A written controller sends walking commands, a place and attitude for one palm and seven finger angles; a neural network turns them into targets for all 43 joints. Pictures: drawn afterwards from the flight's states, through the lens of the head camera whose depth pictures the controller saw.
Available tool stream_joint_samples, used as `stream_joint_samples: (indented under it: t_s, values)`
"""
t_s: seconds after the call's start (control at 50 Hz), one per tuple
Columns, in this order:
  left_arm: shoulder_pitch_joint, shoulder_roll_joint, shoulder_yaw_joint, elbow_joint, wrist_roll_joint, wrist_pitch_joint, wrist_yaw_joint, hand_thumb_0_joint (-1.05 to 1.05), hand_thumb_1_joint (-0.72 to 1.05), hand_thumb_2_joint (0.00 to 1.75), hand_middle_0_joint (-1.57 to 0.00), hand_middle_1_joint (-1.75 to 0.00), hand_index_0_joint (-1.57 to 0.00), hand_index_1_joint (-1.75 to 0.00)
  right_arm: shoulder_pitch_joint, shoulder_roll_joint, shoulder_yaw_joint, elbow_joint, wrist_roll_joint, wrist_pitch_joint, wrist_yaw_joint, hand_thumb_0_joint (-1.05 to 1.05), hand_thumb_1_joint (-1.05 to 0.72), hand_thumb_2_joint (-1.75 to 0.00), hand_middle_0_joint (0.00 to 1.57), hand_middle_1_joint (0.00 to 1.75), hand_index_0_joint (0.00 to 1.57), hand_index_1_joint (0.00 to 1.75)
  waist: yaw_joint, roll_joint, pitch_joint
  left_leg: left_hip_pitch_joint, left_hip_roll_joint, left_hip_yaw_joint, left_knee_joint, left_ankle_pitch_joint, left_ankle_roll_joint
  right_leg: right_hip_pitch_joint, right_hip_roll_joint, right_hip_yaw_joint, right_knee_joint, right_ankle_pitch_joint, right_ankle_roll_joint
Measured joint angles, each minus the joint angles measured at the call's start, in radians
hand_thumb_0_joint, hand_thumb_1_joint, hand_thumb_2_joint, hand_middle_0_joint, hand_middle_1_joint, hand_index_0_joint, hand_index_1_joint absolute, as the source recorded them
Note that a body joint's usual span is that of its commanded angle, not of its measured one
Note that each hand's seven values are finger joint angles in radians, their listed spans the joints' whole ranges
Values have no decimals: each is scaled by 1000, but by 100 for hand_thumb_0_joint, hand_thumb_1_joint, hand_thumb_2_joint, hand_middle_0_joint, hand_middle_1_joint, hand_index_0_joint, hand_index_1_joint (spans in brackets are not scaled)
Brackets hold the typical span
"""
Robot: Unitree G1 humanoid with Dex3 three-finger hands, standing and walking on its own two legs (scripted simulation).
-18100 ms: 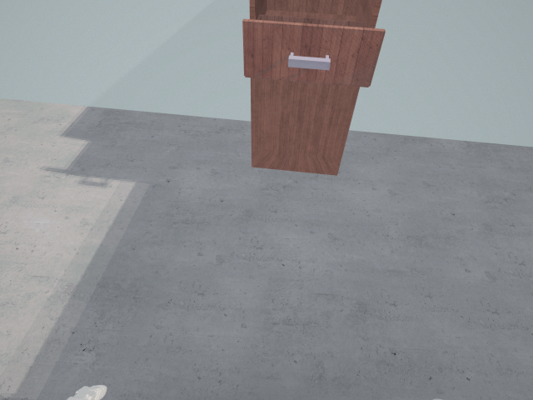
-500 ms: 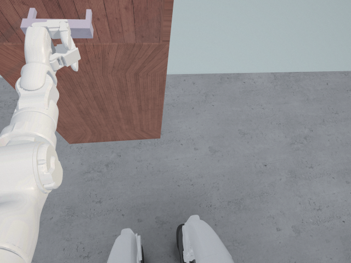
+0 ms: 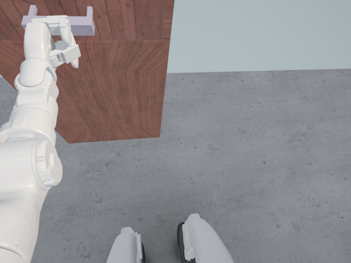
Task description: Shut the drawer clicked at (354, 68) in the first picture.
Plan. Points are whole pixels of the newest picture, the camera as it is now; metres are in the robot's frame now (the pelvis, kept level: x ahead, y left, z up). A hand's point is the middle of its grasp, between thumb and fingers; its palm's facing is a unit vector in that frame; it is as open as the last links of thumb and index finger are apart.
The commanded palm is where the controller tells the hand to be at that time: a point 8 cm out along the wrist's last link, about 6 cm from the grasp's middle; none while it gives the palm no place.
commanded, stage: pull the fist back off the drawer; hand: left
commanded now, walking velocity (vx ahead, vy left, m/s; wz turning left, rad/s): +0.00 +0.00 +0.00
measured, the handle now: (61, 18) +0.64 +0.17 +0.09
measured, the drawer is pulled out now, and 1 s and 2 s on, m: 0.00 0.00 0.00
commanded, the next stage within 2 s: draw the hand back to the body in 0.34 s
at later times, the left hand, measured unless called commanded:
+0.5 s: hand (75, 49) +0.55 +0.14 +0.09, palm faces +0.00 -1.00 -0.03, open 3.3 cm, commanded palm +0.50 +0.19 +0.11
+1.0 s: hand (25, 97) +0.40 +0.18 +0.16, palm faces +0.03 -0.99 -0.11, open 3.3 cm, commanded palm +0.36 +0.23 +0.17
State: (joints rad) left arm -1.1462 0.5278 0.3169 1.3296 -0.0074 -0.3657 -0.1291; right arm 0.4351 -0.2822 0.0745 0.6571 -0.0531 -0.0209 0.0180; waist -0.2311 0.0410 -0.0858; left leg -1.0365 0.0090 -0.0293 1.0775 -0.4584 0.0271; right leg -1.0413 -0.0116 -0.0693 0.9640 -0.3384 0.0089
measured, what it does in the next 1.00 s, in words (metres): rises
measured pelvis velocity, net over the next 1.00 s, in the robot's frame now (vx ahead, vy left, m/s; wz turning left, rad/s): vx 0.06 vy -0.01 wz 0.00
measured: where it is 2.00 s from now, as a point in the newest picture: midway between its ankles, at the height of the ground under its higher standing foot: outside the picture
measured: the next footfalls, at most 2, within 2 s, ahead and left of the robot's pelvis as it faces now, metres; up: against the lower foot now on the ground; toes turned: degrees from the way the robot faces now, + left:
none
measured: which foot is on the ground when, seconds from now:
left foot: down 0.00-1.00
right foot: down 0.00-1.00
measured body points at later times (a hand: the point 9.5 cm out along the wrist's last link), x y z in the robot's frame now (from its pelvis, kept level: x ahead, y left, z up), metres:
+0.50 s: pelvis +0.05 +0.00 +0.02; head +0.17 +0.00 +0.45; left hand +0.55 +0.19 +0.09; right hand +0.06 -0.26 -0.10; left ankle +0.02 +0.10 -0.66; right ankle +0.06 -0.13 -0.66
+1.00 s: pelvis +0.06 -0.01 +0.06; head +0.08 -0.02 +0.51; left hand +0.39 +0.23 +0.17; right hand +0.23 -0.25 -0.03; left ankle +0.02 +0.10 -0.66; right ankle +0.06 -0.13 -0.66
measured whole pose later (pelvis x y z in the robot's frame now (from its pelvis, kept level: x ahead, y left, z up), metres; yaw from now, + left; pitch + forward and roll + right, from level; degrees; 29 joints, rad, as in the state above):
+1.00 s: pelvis +0.06 -0.01 +0.06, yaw +0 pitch +6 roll -1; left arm -0.16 0.29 0.20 0.29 -0.17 -0.14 -0.16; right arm 0.23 -0.26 0.03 0.54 0.05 -0.03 -0.03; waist -0.01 0.05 -0.09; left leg -0.39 0.01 0.01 0.70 -0.42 0.02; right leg -0.44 -0.01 -0.03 0.66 -0.33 0.01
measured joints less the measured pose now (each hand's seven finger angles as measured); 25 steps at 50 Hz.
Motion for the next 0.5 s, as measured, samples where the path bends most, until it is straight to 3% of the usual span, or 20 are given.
stream_joint_samples:
  t_s: [0.22, 0.5]
  values:
    - [148, -62, 40, -119, -25, -11, 2, 4, 85, 96, -140, -160, -140, -160, -1, 8, -17, -37, 9, 53, 15, 0, -90, -90, 20, 30, 20, 30, 24, -2, -12, 89, 14, 27, -45, -20, 2, 71, 15, 27, -34, -13, 2]
    - [319, -141, 42, -274, -59, -24, -9, 2, 89, 91, -140, -160, -140, -160, -42, 20, -48, -66, 33, 97, 16, 0, -90, -90, 20, 30, 20, 30, 75, -3, -27, 202, 19, 47, -112, -45, -4, 162, 23, 46, -72, -47, 0]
